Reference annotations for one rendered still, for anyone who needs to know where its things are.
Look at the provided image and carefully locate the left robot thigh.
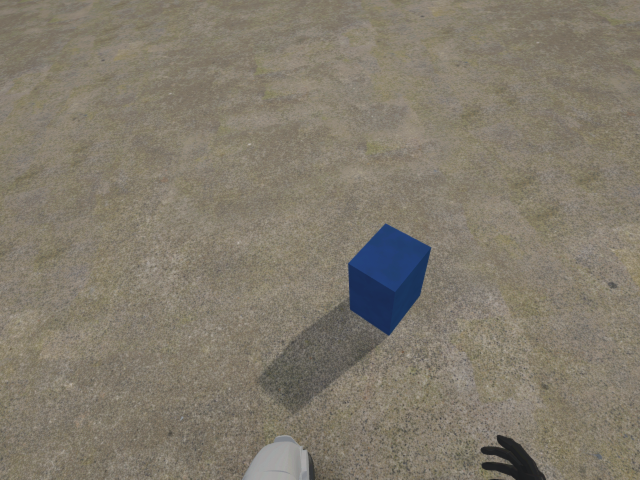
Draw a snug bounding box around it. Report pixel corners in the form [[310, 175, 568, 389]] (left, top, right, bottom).
[[242, 441, 309, 480]]

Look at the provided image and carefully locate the robot left shin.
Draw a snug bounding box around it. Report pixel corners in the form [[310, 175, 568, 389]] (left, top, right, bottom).
[[274, 435, 299, 446]]

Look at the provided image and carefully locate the robot right hand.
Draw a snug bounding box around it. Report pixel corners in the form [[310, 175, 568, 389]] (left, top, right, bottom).
[[481, 435, 546, 480]]

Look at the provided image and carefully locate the carton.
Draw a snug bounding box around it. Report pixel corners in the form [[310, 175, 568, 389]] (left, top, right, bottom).
[[348, 223, 431, 336]]

